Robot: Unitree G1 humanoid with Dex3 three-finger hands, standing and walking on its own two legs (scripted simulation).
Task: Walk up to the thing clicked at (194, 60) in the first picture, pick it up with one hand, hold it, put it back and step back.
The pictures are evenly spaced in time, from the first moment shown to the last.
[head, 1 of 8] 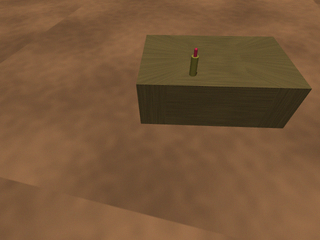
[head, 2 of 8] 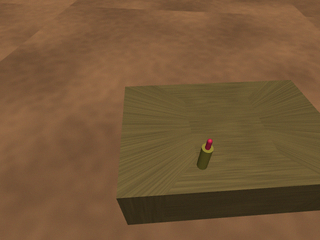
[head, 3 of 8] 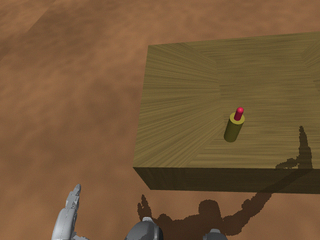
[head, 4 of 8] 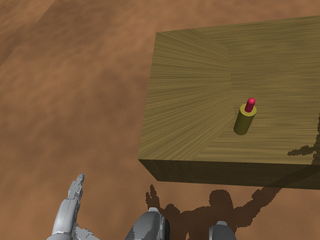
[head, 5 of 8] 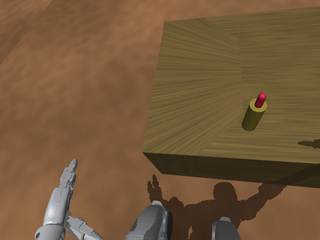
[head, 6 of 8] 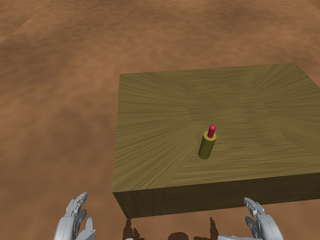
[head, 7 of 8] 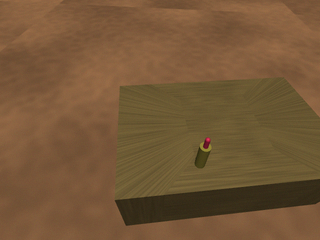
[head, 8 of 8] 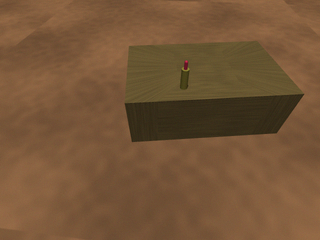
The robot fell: no
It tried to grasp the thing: no
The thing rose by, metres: 0.00
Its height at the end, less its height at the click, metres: +0.00
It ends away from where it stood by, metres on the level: 0.00
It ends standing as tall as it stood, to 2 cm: yes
